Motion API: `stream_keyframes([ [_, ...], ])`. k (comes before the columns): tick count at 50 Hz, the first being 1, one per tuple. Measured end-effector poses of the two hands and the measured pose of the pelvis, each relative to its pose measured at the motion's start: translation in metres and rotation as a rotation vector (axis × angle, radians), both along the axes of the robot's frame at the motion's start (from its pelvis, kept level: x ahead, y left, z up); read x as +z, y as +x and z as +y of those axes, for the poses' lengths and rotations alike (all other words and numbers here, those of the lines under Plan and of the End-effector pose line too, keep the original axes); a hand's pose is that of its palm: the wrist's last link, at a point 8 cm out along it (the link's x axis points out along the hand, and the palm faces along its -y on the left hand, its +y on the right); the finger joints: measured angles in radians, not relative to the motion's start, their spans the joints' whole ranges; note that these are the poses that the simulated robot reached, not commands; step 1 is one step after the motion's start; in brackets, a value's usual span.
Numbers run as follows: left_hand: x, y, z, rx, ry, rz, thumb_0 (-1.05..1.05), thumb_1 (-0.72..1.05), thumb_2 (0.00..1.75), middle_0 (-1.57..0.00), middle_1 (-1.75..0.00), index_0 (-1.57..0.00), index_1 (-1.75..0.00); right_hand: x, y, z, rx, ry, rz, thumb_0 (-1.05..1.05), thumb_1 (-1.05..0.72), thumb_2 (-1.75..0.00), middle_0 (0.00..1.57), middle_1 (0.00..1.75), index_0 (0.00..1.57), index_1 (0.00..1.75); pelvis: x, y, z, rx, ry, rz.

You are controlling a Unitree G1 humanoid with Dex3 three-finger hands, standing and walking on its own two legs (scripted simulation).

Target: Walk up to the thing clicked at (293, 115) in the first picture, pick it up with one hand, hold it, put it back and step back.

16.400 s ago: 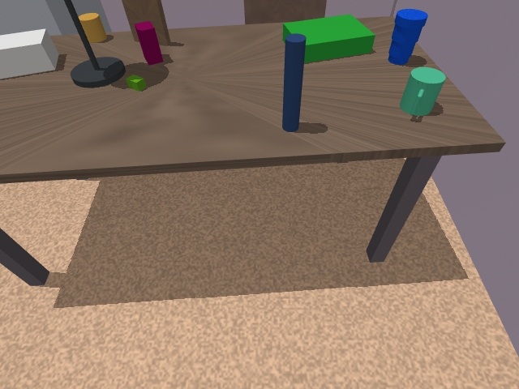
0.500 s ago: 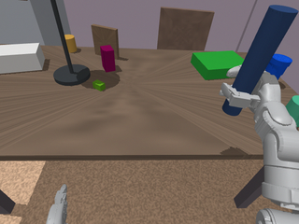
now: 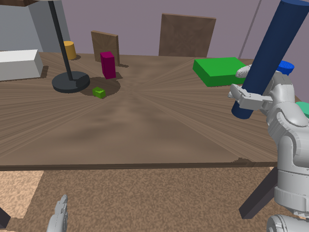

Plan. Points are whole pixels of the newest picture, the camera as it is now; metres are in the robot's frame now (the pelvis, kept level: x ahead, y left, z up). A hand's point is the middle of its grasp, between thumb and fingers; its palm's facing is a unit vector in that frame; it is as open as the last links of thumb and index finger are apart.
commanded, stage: hold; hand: right
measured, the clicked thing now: (262, 69) +0.34 -0.19 +0.31
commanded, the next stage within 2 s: none
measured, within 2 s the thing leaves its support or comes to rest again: neither
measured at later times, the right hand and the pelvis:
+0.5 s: hand (247, 89) +0.33 -0.17 +0.26, palm faces +0.14 +0.99 -0.04, open 5.9 cm; pelvis -0.01 +0.00 +0.00, yaw +0 degrees
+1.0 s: hand (242, 90) +0.34 -0.16 +0.26, palm faces +0.13 +0.99 -0.03, open 5.9 cm; pelvis +0.00 +0.00 +0.00, yaw +0 degrees
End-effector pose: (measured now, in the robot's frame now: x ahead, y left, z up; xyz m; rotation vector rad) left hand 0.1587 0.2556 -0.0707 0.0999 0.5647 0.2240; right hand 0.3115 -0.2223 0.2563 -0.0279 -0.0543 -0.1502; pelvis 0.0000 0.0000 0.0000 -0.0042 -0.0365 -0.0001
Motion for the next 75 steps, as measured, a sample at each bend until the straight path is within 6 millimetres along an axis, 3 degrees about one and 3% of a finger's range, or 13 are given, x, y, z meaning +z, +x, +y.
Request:
stream_keyframes([
  [10, -0.003, -0.008, 0.000, -0.009, 0.013, 0.024, -0.01, -0.54, 0.05, -0.06, -0.06, -0.05, -0.05, -0.006, 0.004, -0.002, -0.005, 0.004, 0.024, 0.01, -0.10, -1.13, 0.98, 1.14, 0.97, 1.13, 0.000, -0.003, 0.001, 0.000, 0.000, 0.003],
  [23, -0.001, -0.002, -0.007, -0.021, -0.011, -0.014, -0.01, -0.54, 0.05, -0.06, -0.06, -0.05, -0.05, 0.009, -0.008, 0.002, -0.001, -0.011, -0.014, 0.01, -0.10, -1.13, 0.98, 1.14, 0.98, 1.12, 0.000, -0.004, 0.002, -0.001, 0.000, -0.010],
  [37, -0.002, -0.013, 0.006, -0.008, 0.023, 0.003, -0.01, -0.53, 0.05, -0.06, -0.06, -0.05, -0.05, 0.000, 0.002, 0.005, -0.007, 0.008, 0.022, 0.01, -0.09, -1.13, 0.98, 1.14, 0.98, 1.12, 0.000, -0.007, 0.006, 0.001, -0.003, 0.000],
  [45, -0.001, -0.001, 0.001, -0.013, 0.012, -0.010, -0.01, -0.54, 0.05, -0.05, -0.06, -0.05, -0.05, 0.009, -0.001, 0.006, -0.003, -0.006, -0.022, 0.01, -0.10, -1.13, 0.98, 1.14, 0.98, 1.12, 0.000, 0.000, 0.006, -0.001, -0.001, 0.001],
  [51, 0.001, 0.008, 0.000, -0.014, -0.002, -0.032, -0.01, -0.54, 0.05, -0.06, -0.06, -0.05, -0.05, 0.002, -0.001, 0.007, 0.017, 0.004, 0.022, 0.01, -0.09, -1.13, 0.98, 1.14, 0.98, 1.12, 0.000, 0.003, 0.004, -0.003, -0.001, -0.002],
  [63, -0.006, -0.006, 0.004, -0.011, 0.019, 0.032, -0.01, -0.54, 0.05, -0.06, -0.06, -0.05, -0.05, -0.004, 0.006, 0.003, -0.005, -0.001, 0.014, 0.01, -0.10, -1.13, 0.98, 1.14, 0.98, 1.12, 0.000, 0.001, 0.005, -0.003, -0.002, 0.005],
  [69, -0.001, -0.001, 0.003, 0.001, 0.018, 0.000, -0.01, -0.54, 0.05, -0.06, -0.06, -0.05, -0.05, -0.003, 0.007, 0.010, 0.022, 0.003, 0.013, 0.01, -0.10, -1.13, 0.98, 1.14, 0.98, 1.12, 0.000, 0.002, 0.004, 0.003, -0.001, 0.004],
  [75, 0.001, 0.005, -0.001, -0.005, 0.002, -0.019, -0.01, -0.53, 0.05, -0.06, -0.06, -0.05, -0.05, 0.000, 0.001, 0.003, -0.004, 0.004, 0.003, 0.01, -0.10, -1.13, 0.98, 1.14, 0.98, 1.12, 0.000, 0.004, 0.003, 0.005, 0.000, 0.001],
])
